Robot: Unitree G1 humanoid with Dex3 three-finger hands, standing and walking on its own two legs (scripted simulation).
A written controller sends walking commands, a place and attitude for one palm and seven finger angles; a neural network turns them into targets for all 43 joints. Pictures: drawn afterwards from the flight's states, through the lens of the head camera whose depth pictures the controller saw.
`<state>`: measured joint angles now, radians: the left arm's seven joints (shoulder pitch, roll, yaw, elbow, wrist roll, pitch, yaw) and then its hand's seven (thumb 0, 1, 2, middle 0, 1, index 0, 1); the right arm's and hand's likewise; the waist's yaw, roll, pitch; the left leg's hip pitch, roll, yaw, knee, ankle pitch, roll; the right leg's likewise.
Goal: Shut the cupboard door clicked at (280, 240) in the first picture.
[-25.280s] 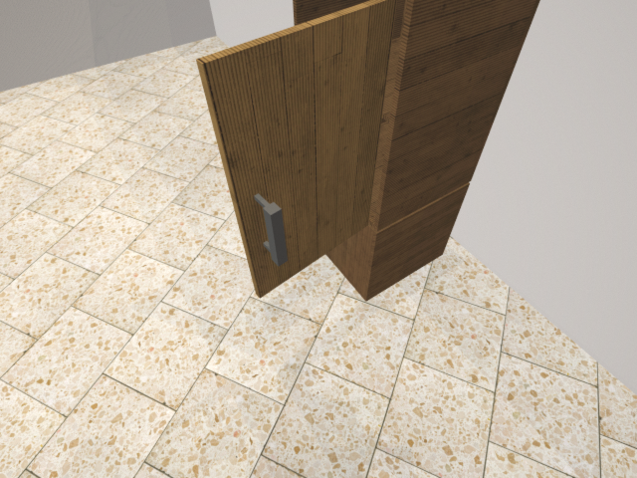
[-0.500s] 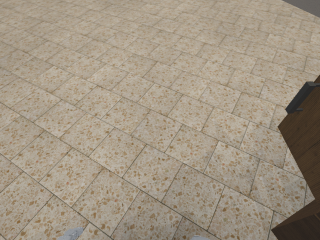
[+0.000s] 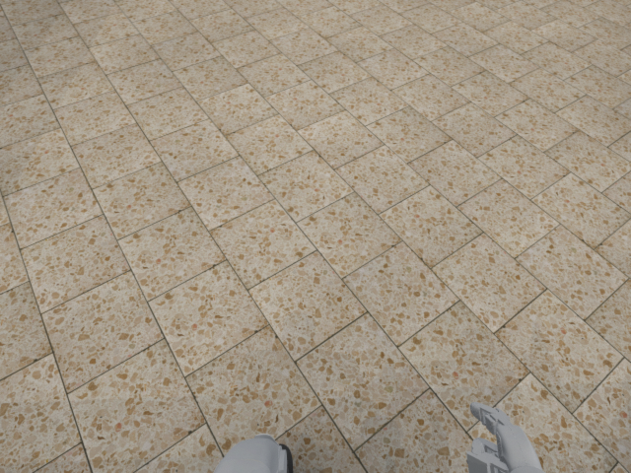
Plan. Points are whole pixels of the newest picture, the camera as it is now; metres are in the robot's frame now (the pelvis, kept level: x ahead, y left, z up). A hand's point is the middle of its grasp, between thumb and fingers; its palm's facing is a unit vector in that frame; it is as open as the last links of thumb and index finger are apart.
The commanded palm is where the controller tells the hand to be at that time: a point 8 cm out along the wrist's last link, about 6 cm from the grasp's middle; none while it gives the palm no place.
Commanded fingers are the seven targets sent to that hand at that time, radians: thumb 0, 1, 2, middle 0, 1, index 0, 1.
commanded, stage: walk to a spot facing it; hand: left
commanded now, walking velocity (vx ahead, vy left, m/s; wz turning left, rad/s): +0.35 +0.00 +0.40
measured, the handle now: out of the picture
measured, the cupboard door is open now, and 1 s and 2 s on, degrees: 66 66 66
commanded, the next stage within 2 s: turn to face it in 0.62 s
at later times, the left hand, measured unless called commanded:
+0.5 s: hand (230, 293) +0.38 +0.18 -0.12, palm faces +0.10 -0.97 -0.21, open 7.4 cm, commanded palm none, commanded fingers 0.00 0.90 0.90 -0.20 -0.30 -0.20 -0.30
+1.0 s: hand (191, 364) +0.27 +0.22 -0.16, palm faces +0.39 -0.90 -0.20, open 7.4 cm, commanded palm none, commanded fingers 0.00 0.90 0.90 -0.20 -0.30 -0.20 -0.30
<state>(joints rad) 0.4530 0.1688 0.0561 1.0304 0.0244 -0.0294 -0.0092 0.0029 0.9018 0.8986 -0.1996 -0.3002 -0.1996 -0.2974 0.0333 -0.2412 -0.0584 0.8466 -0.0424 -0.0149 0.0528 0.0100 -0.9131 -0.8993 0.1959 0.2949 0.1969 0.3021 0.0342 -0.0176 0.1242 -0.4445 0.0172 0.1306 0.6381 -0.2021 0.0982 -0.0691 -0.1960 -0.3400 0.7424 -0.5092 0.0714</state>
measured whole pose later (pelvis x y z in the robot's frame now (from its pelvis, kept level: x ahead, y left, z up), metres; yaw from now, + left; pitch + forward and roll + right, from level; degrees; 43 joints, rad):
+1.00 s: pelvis +0.35 +0.04 +0.02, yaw +18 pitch -1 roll -2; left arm 0.31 0.22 0.06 1.02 0.02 0.06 0.01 0.00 0.91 0.90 -0.19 -0.30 -0.19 -0.30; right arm 0.04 -0.19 0.00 0.88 -0.03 -0.01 -0.02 0.00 -0.91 -0.90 0.20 0.29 0.20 0.30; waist 0.07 -0.02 0.08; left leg -0.32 0.07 0.15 0.59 -0.26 0.05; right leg -0.37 -0.06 -0.05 0.98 -0.54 0.03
